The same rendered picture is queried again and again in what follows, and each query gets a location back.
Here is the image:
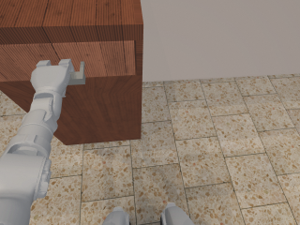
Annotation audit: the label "robot left upper arm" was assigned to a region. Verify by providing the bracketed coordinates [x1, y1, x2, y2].
[0, 153, 52, 225]

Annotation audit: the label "cabinet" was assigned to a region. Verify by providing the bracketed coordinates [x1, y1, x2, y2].
[0, 0, 143, 145]

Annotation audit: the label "robot shin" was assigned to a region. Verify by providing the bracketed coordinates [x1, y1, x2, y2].
[165, 202, 176, 209]
[112, 206, 124, 212]

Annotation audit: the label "robot left forearm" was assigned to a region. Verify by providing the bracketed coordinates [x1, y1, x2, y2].
[0, 89, 63, 163]

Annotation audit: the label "left robot shin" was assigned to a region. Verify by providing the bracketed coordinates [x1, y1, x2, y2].
[112, 206, 124, 212]

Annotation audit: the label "drawer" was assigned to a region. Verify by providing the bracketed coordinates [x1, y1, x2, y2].
[0, 40, 135, 82]

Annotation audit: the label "right robot shin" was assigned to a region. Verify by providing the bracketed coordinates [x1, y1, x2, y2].
[165, 202, 176, 209]

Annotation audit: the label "robot left hand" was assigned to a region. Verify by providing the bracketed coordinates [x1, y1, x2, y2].
[31, 58, 75, 98]

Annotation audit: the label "handle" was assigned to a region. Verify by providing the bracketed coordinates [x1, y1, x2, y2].
[30, 61, 86, 85]

